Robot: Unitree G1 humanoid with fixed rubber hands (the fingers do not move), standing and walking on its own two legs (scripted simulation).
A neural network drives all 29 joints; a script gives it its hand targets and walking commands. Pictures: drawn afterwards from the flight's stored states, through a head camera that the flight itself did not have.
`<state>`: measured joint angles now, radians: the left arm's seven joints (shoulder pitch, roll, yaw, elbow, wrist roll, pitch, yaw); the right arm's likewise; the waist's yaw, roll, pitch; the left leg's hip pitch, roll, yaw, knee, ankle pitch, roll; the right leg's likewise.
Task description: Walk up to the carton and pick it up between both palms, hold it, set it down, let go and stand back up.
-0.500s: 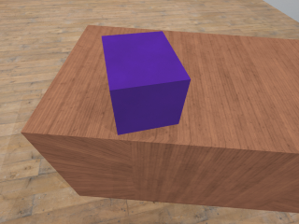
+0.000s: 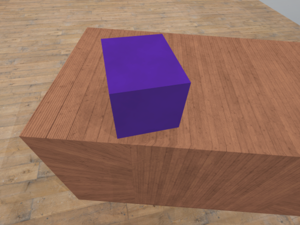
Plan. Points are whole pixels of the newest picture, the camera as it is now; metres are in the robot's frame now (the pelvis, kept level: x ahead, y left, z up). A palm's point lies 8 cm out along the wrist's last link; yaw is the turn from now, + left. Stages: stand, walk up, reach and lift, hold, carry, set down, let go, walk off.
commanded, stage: stand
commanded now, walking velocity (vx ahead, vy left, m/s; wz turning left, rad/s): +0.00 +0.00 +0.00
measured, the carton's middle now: (140, 84) +0.53 +0.05 +0.06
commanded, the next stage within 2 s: none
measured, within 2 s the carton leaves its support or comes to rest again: neither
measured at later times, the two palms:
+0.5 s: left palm out of the picture -0.03 +0.21 -0.15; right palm out of the picture -0.02 -0.21 -0.14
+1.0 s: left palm out of the picture -0.05 +0.22 -0.15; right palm out of the picture -0.03 -0.20 -0.14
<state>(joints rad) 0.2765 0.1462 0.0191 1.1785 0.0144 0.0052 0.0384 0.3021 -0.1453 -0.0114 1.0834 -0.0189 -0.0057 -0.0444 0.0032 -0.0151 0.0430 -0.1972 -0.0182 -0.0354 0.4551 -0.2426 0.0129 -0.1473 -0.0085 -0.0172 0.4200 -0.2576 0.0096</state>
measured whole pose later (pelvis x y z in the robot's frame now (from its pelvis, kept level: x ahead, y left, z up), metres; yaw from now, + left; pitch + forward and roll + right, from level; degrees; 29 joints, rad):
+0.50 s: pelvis +0.00 +0.01 +0.00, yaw +0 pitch -1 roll -1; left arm 0.29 0.13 0.01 1.18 0.01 0.01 0.04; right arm 0.32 -0.13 0.01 1.11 -0.02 -0.01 -0.05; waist -0.01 -0.01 0.04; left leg -0.19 -0.03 -0.04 0.45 -0.24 0.02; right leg -0.13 -0.02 -0.02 0.41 -0.26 0.02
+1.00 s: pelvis +0.00 +0.01 +0.00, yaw +0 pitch -1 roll +0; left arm 0.32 0.13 0.01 1.18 0.01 0.00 0.04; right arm 0.33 -0.12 0.00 1.11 -0.02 -0.01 -0.04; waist 0.00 -0.01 0.04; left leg -0.20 -0.04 -0.03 0.44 -0.23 0.03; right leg -0.15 -0.03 -0.02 0.41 -0.25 0.03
